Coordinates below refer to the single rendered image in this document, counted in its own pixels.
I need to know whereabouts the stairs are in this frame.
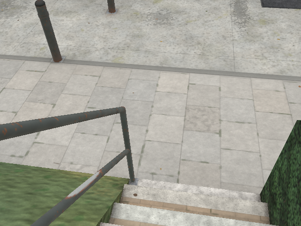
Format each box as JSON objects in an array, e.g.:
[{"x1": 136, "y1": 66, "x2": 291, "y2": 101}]
[{"x1": 100, "y1": 178, "x2": 278, "y2": 226}]

